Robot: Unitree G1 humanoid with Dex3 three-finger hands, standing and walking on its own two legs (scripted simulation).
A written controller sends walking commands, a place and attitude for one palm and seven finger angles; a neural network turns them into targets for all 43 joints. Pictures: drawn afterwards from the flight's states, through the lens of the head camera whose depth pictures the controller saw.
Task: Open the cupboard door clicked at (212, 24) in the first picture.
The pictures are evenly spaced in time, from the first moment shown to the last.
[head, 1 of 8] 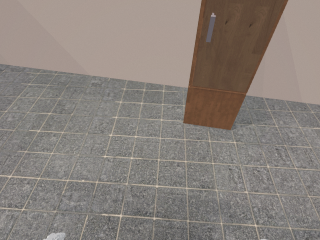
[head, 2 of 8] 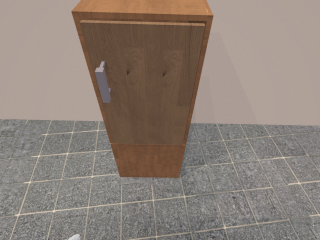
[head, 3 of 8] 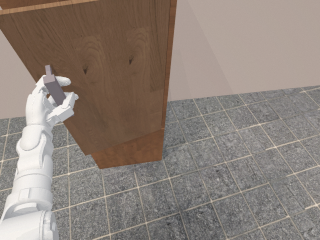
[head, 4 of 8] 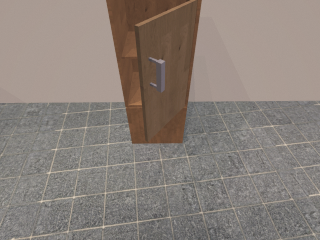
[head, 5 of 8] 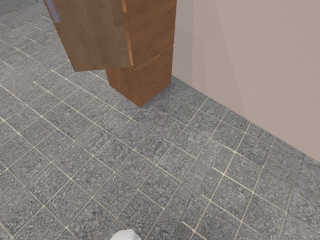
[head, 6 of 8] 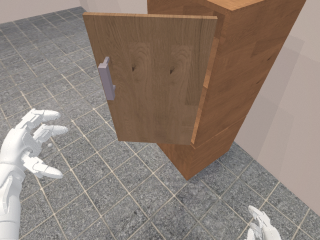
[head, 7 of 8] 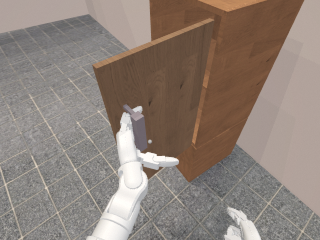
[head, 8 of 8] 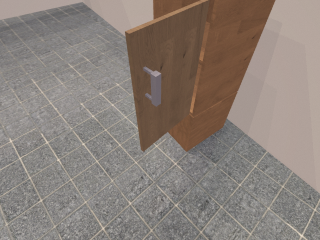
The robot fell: no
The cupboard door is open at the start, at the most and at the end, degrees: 0 99 99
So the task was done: yes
